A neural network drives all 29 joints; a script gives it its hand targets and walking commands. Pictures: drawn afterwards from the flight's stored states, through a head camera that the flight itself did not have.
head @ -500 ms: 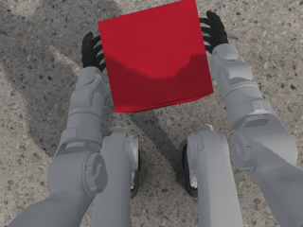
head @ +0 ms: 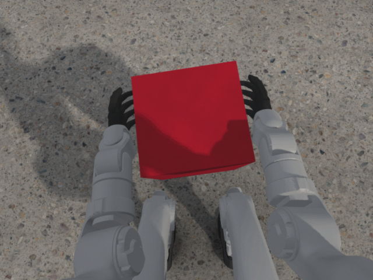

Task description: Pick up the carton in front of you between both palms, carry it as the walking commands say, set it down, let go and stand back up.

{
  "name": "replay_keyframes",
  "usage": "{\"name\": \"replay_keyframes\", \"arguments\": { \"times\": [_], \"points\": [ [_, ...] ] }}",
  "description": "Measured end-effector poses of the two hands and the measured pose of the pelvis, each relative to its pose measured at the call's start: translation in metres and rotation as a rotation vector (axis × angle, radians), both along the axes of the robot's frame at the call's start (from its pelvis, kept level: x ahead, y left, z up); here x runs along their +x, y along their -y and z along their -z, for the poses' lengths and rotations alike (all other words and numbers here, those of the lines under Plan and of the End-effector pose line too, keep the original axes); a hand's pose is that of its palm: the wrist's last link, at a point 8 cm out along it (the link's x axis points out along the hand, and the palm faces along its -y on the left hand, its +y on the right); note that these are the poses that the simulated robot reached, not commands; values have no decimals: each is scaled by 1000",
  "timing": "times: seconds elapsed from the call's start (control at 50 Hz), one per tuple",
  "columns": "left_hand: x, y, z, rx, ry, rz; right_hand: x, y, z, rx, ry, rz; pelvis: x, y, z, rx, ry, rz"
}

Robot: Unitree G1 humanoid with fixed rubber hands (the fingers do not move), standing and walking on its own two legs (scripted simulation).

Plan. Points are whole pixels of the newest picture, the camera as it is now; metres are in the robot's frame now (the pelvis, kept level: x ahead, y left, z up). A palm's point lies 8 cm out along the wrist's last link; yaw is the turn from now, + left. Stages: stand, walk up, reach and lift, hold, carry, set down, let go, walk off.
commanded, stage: reach and lift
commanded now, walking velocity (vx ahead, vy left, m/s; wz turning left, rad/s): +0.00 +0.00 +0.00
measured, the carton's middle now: (192, 131) +0.44 +0.00 -0.13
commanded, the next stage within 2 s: hold in 2.00 s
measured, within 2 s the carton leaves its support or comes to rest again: neither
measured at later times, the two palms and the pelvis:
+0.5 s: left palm (81, 108) +0.40 +0.15 +0.12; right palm (300, 96) +0.40 -0.15 +0.11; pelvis +0.05 +0.00 +0.14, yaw +0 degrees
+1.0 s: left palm out of the picture +0.37 +0.15 +0.26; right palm out of the picture +0.36 -0.15 +0.26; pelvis +0.08 +0.01 +0.24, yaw +0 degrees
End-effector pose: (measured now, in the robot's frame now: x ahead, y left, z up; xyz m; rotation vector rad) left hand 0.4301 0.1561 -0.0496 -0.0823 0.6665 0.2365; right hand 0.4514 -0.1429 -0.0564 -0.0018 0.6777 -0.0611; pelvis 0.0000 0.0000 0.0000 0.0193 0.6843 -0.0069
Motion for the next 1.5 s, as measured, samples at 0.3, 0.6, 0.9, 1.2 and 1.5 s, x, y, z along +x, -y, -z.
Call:
{"name": "replay_keyframes", "arguments": {
  "times": [0.3, 0.6, 0.9, 1.2, 1.5],
  "points": [
    [-20, 1, -103, -1, -9, 27, -28, 1, -104, 3, -10, 33, 26, 1, -87, -10, 152, -3],
    [-38, 4, -196, 4, -11, 67, -56, 5, -198, -2, -11, 69, 55, -2, -169, -18, 350, 0],
    [-54, 4, -286, 21, 10, 104, -80, 5, -288, -9, 10, 88, 77, -5, -229, -25, 606, 0],
    [-64, 6, -317, 47, -16, 137, -95, 7, -320, -33, -17, 86, 63, -6, -241, -27, 757, 6],
    [-59, 7, -325, 51, 1, 134, -87, 8, -327, -32, 1, 81, 66, -4, -244, -25, 764, 4]
  ]
}}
